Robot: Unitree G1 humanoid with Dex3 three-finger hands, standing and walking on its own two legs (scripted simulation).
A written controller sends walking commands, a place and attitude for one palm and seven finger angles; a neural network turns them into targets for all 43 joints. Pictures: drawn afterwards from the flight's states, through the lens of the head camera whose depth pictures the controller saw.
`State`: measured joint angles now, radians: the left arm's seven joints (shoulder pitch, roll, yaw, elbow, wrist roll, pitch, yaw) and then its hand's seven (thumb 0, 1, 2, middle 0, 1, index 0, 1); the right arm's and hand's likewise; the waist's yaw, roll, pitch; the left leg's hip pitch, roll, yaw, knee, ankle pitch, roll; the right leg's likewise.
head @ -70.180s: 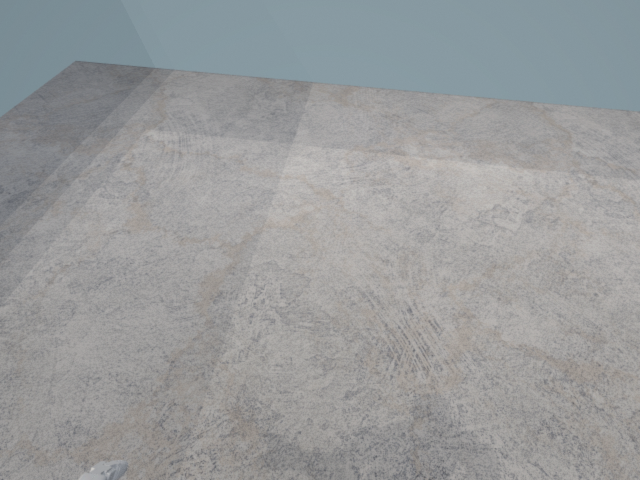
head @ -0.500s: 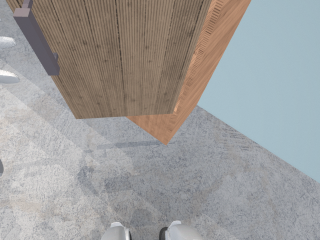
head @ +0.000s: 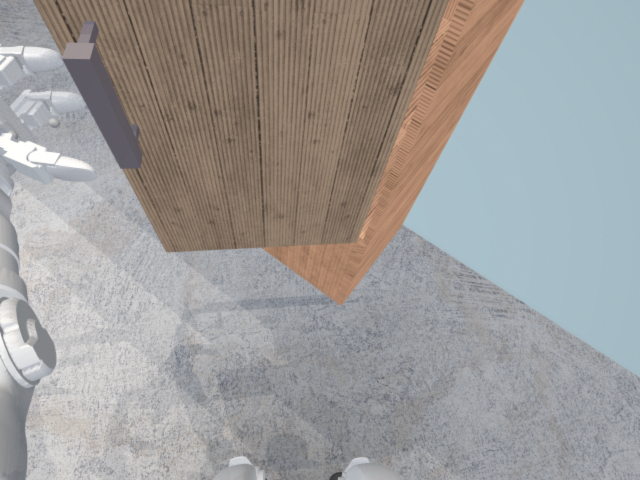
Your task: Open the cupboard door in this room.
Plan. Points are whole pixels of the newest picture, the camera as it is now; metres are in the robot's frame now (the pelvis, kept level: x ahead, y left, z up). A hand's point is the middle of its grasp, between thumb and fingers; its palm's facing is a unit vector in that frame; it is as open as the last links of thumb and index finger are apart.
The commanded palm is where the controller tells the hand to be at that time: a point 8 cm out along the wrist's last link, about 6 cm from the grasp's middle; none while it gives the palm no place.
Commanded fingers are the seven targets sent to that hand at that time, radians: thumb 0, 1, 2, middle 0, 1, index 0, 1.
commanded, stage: slide the fingers in behind the handle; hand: left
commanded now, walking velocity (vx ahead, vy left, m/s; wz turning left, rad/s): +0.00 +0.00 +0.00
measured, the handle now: (112, 101) +0.53 +0.21 +0.12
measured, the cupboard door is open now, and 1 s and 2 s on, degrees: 43 42 41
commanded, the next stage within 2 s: move the hooked fingers beside the handle in 1.18 s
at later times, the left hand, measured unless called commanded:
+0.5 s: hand (68, 127) +0.49 +0.25 +0.12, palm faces +0.10 -1.00 +0.00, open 14.4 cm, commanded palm +0.47 +0.26 +0.12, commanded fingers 0.00 -0.50 0.30 -0.30 -1.20 -0.30 -1.20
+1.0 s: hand (76, 124) +0.50 +0.24 +0.12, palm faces +0.12 -0.99 +0.00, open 14.7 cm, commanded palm +0.48 +0.24 +0.12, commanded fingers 0.00 -0.50 0.30 -0.30 -1.20 -0.30 -1.20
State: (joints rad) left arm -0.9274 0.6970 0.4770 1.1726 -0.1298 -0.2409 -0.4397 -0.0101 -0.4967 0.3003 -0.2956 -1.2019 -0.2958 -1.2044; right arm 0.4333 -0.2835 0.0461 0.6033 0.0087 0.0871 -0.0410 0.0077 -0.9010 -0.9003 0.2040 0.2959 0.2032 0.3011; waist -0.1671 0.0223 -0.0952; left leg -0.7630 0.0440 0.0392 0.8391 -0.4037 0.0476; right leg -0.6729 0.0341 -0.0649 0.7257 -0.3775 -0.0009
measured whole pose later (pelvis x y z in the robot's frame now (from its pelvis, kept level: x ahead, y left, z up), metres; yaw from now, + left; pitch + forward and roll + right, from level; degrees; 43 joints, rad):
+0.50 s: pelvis -0.01 -0.01 +0.00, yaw +2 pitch +18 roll -3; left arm -0.98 0.65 0.39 1.22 -0.15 -0.26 -0.33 -0.01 -0.50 0.30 -0.23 -1.19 -0.21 -1.19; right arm 0.43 -0.30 0.03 0.67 0.01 0.05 -0.04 0.01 -0.90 -0.90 0.20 0.30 0.20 0.30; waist -0.15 0.02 -0.08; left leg -0.76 0.03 0.00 0.84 -0.39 0.03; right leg -0.67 0.03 -0.10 0.75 -0.39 -0.02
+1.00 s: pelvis +0.00 -0.01 +0.00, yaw +3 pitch +18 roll -3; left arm -1.01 0.59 0.31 1.21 -0.17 -0.26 -0.27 -0.01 -0.50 0.30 -0.16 -1.17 -0.14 -1.17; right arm 0.40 -0.28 0.03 0.70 0.00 0.00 -0.02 0.01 -0.90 -0.90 0.20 0.30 0.20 0.30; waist -0.13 0.03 -0.09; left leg -0.78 0.02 -0.02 0.85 -0.40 0.03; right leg -0.68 0.02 -0.12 0.76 -0.40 -0.02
